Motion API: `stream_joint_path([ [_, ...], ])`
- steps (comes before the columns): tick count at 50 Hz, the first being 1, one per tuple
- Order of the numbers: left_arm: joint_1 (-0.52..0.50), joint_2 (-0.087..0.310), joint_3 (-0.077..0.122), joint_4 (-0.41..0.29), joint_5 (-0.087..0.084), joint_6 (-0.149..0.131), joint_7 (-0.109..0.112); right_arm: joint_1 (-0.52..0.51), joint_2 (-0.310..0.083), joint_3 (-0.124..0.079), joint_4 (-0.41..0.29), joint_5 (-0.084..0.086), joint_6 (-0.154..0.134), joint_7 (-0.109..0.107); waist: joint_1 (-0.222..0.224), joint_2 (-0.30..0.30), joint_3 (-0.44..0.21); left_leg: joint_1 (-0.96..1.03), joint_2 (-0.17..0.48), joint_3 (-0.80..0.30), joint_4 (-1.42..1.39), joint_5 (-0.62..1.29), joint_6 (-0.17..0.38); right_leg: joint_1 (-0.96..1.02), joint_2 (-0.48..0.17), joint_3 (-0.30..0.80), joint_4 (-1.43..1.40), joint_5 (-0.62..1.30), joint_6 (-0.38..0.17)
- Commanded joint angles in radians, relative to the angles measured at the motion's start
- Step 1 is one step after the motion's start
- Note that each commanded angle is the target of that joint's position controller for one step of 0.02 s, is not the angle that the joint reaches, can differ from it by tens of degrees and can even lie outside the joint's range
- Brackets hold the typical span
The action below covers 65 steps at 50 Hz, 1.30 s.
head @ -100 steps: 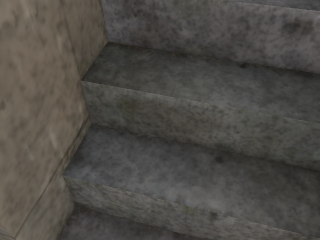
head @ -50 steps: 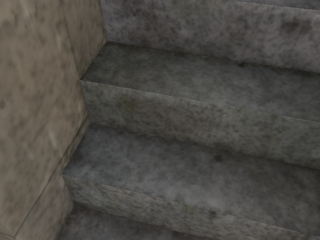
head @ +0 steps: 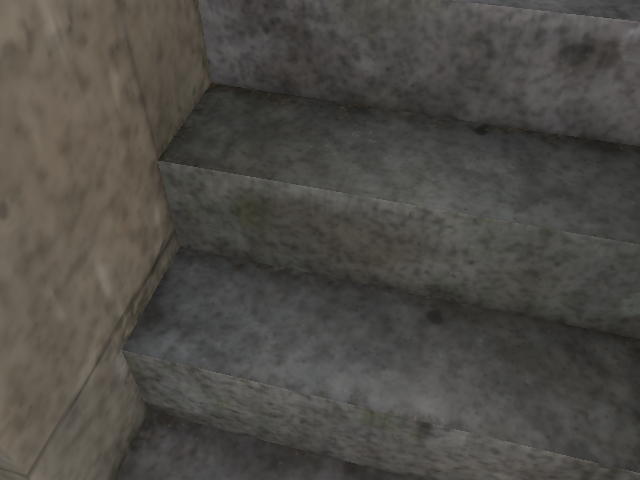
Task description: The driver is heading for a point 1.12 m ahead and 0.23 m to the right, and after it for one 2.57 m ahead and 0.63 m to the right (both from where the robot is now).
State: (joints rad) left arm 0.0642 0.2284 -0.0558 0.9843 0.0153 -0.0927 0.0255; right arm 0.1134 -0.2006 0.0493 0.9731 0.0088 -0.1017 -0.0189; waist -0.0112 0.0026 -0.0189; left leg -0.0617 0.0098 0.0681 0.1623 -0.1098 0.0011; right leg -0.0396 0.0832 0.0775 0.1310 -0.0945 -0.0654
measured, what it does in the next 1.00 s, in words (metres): stands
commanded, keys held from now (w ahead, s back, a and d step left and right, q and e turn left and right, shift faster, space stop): w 1.00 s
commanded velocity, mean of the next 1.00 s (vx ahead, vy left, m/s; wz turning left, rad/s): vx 0.50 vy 0.00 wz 0.00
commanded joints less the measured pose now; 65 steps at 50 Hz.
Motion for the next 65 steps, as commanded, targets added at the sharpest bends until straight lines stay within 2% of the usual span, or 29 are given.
stream_joint_path([
  [1, -0.062, 0.107, 0.021, -0.059, -0.001, -0.014, -0.001, -0.039, -0.091, -0.016, -0.053, -0.001, -0.013, -0.003, 0.000, 0.005, -0.056, 0.012, 0.132, -0.106, -0.004, 0.145, -0.001, 0.017, -0.197, 0.138, 0.012, 0.186, -0.001],
  [3, -0.062, 0.106, 0.021, -0.060, -0.002, -0.014, -0.002, -0.039, -0.092, -0.016, -0.054, -0.001, -0.014, -0.003, 0.000, 0.002, -0.055, 0.012, 0.133, -0.106, -0.004, 0.146, 0.000, 0.016, -0.196, 0.138, 0.012, 0.185, 0.000],
  [5, -0.061, 0.099, 0.018, -0.057, 0.000, -0.011, 0.009, -0.048, -0.089, -0.017, -0.060, 0.002, -0.012, 0.000, 0.000, -0.003, -0.061, 0.015, 0.137, -0.106, -0.002, 0.160, -0.003, 0.023, -0.198, 0.139, 0.012, 0.199, -0.005],
  [6, -0.061, 0.110, 0.021, -0.060, 0.000, -0.013, 0.002, -0.038, -0.093, -0.016, -0.055, 0.001, -0.013, -0.002, -0.001, 0.007, -0.059, 0.014, 0.132, -0.106, -0.003, 0.148, -0.002, 0.020, -0.197, 0.139, 0.014, 0.190, -0.001],
  [9, -0.062, 0.107, 0.021, -0.061, -0.001, -0.014, -0.002, -0.039, -0.093, -0.015, -0.054, -0.001, -0.013, -0.003, -0.001, 0.004, -0.055, 0.013, 0.132, -0.106, -0.004, 0.146, 0.000, 0.015, -0.195, 0.139, 0.013, 0.184, 0.000],
  [12, -0.062, 0.102, 0.018, -0.059, 0.000, -0.011, 0.010, -0.047, -0.090, -0.017, -0.061, 0.002, -0.012, 0.000, -0.001, 0.000, -0.061, 0.016, 0.136, -0.107, -0.002, 0.159, -0.004, 0.023, -0.198, 0.140, 0.013, 0.198, -0.005],
  [13, -0.062, 0.112, 0.021, -0.062, 0.000, -0.012, 0.003, -0.038, -0.094, -0.016, -0.056, 0.000, -0.012, -0.002, -0.001, 0.009, -0.058, 0.015, 0.131, -0.107, -0.004, 0.147, -0.003, 0.020, -0.196, 0.140, 0.015, 0.189, -0.001],
  [16, -0.063, 0.108, 0.021, -0.062, -0.002, -0.013, -0.002, -0.039, -0.095, -0.015, -0.055, -0.001, -0.013, -0.003, -0.001, 0.004, -0.054, 0.014, 0.132, -0.107, -0.005, 0.145, -0.001, 0.014, -0.195, 0.141, 0.013, 0.182, 0.001],
  [20, -0.063, 0.104, 0.018, -0.060, 0.000, -0.010, 0.011, -0.048, -0.091, -0.017, -0.062, 0.002, -0.011, 0.000, -0.001, 0.003, -0.061, 0.017, 0.136, -0.107, -0.003, 0.158, -0.005, 0.023, -0.197, 0.141, 0.013, 0.196, -0.004],
  [22, -0.064, 0.112, 0.022, -0.063, -0.001, -0.013, 0.000, -0.039, -0.095, -0.016, -0.056, -0.001, -0.013, -0.003, -0.001, 0.009, -0.055, 0.015, 0.131, -0.107, -0.005, 0.144, -0.002, 0.015, -0.195, 0.142, 0.013, 0.181, 0.001],
  [24, -0.065, 0.097, 0.017, -0.061, -0.002, -0.012, 0.007, -0.050, -0.091, -0.017, -0.061, -0.001, -0.011, -0.002, 0.000, -0.001, -0.051, 0.015, 0.137, -0.107, -0.006, 0.151, -0.003, 0.011, -0.195, 0.144, 0.007, 0.180, -0.002],
  [27, -0.063, 0.104, 0.019, -0.061, 0.001, -0.010, 0.011, -0.048, -0.092, -0.018, -0.062, 0.002, -0.011, 0.000, -0.001, 0.004, -0.060, 0.018, 0.135, -0.107, -0.003, 0.160, -0.006, 0.022, -0.197, 0.142, 0.014, 0.197, -0.004],
  [28, -0.060, 0.116, 0.023, -0.061, -0.003, -0.013, 0.007, -0.032, -0.098, -0.019, -0.050, 0.001, -0.012, -0.004, -0.003, 0.003, -0.064, 0.029, 0.129, -0.112, -0.001, 0.137, 0.000, 0.013, -0.191, 0.139, 0.021, 0.170, 0.001],
  [30, -0.067, 0.098, 0.017, -0.062, -0.001, -0.012, 0.008, -0.053, -0.090, -0.018, -0.060, -0.001, -0.011, -0.001, 0.001, 0.004, -0.047, 0.014, 0.136, -0.107, -0.007, 0.150, -0.003, 0.009, -0.195, 0.146, 0.006, 0.178, -0.002],
  [33, -0.063, 0.104, 0.019, -0.061, 0.001, -0.010, 0.011, -0.048, -0.091, -0.019, -0.061, 0.002, -0.011, 0.000, -0.001, 0.004, -0.059, 0.018, 0.135, -0.108, -0.003, 0.162, -0.006, 0.022, -0.196, 0.143, 0.014, 0.199, -0.004],
  [35, -0.064, 0.112, 0.022, -0.064, 0.000, -0.013, 0.000, -0.039, -0.096, -0.018, -0.055, -0.001, -0.012, -0.003, -0.001, 0.009, -0.056, 0.017, 0.131, -0.108, -0.004, 0.147, -0.002, 0.016, -0.194, 0.143, 0.015, 0.184, 0.001],
  [36, -0.062, 0.112, 0.022, -0.062, -0.005, -0.014, 0.003, -0.034, -0.099, -0.020, -0.049, 0.000, -0.012, -0.005, -0.002, -0.004, -0.062, 0.030, 0.130, -0.112, -0.001, 0.135, 0.002, 0.007, -0.190, 0.140, 0.020, 0.165, 0.004],
  [37, -0.065, 0.097, 0.017, -0.062, -0.002, -0.012, 0.007, -0.051, -0.092, -0.018, -0.061, 0.000, -0.011, -0.002, 0.000, -0.001, -0.052, 0.018, 0.136, -0.107, -0.005, 0.153, -0.003, 0.011, -0.194, 0.145, 0.009, 0.181, -0.001],
  [41, -0.059, 0.107, 0.020, -0.058, -0.003, -0.011, 0.015, -0.040, -0.095, -0.022, -0.054, 0.003, -0.010, -0.002, -0.002, -0.004, -0.069, 0.033, 0.134, -0.113, 0.001, 0.149, -0.003, 0.016, -0.191, 0.140, 0.020, 0.179, -0.002],
  [42, -0.062, 0.113, 0.022, -0.062, -0.004, -0.013, 0.008, -0.033, -0.099, -0.021, -0.049, 0.000, -0.011, -0.005, -0.002, 0.005, -0.059, 0.030, 0.128, -0.112, -0.002, 0.133, 0.000, 0.005, -0.189, 0.142, 0.019, 0.162, 0.003],
  [43, -0.067, 0.100, 0.018, -0.062, -0.001, -0.012, 0.009, -0.053, -0.090, -0.019, -0.060, 0.000, -0.010, -0.001, 0.000, 0.006, -0.047, 0.016, 0.135, -0.107, -0.006, 0.151, -0.004, 0.010, -0.194, 0.147, 0.007, 0.180, -0.002],
  [46, -0.063, 0.104, 0.019, -0.062, 0.001, -0.010, 0.011, -0.048, -0.091, -0.020, -0.060, 0.002, -0.010, 0.000, -0.002, 0.004, -0.058, 0.019, 0.135, -0.108, -0.003, 0.163, -0.006, 0.021, -0.195, 0.145, 0.015, 0.199, -0.003],
  [49, -0.064, 0.109, 0.022, -0.065, -0.001, -0.013, -0.001, -0.040, -0.096, -0.018, -0.056, -0.001, -0.012, -0.003, -0.002, 0.005, -0.055, 0.019, 0.131, -0.109, -0.004, 0.147, -0.002, 0.013, -0.192, 0.145, 0.015, 0.183, 0.002],
  [53, -0.064, 0.102, 0.019, -0.063, 0.000, -0.010, 0.011, -0.049, -0.092, -0.020, -0.062, 0.002, -0.011, 0.000, -0.002, 0.000, -0.062, 0.022, 0.135, -0.109, -0.001, 0.162, -0.006, 0.020, -0.194, 0.145, 0.016, 0.198, -0.002],
  [55, -0.064, 0.111, 0.023, -0.064, -0.005, -0.014, 0.005, -0.035, -0.099, -0.021, -0.050, -0.001, -0.011, -0.006, -0.002, 0.002, -0.059, 0.031, 0.129, -0.113, 0.000, 0.133, 0.001, 0.003, -0.188, 0.143, 0.019, 0.160, 0.005],
  [56, -0.068, 0.098, 0.018, -0.064, -0.001, -0.011, 0.009, -0.053, -0.090, -0.019, -0.061, 0.000, -0.011, -0.002, 0.000, 0.003, -0.049, 0.018, 0.135, -0.108, -0.004, 0.153, -0.004, 0.008, -0.192, 0.149, 0.009, 0.181, 0.000],
  [59, -0.064, 0.104, 0.020, -0.064, 0.001, -0.010, 0.012, -0.048, -0.092, -0.020, -0.061, 0.002, -0.010, 0.000, -0.002, 0.003, -0.060, 0.021, 0.134, -0.109, -0.001, 0.166, -0.006, 0.021, -0.194, 0.146, 0.017, 0.202, -0.003],
  [63, -0.065, 0.108, 0.023, -0.067, -0.001, -0.012, -0.001, -0.040, -0.097, -0.019, -0.057, -0.001, -0.012, -0.003, -0.002, 0.003, -0.054, 0.019, 0.130, -0.110, -0.003, 0.148, -0.002, 0.011, -0.190, 0.147, 0.016, 0.183, 0.004],
  [65, -0.064, 0.100, 0.020, -0.065, 0.000, -0.010, 0.010, -0.049, -0.093, -0.020, -0.063, 0.002, -0.011, 0.000, -0.002, -0.003, -0.060, 0.022, 0.135, -0.110, 0.000, 0.163, -0.005, 0.017, -0.192, 0.147, 0.016, 0.197, -0.001],
])
Velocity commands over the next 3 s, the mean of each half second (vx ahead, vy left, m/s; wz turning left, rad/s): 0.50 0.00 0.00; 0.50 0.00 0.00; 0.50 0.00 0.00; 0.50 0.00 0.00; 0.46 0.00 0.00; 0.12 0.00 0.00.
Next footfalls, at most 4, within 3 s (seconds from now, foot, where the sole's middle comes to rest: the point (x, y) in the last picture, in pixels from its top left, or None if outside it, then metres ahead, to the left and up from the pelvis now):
none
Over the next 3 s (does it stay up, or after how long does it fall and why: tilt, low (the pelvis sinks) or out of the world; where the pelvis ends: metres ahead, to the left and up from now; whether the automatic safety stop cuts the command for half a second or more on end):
stays up -0.01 0.01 0.00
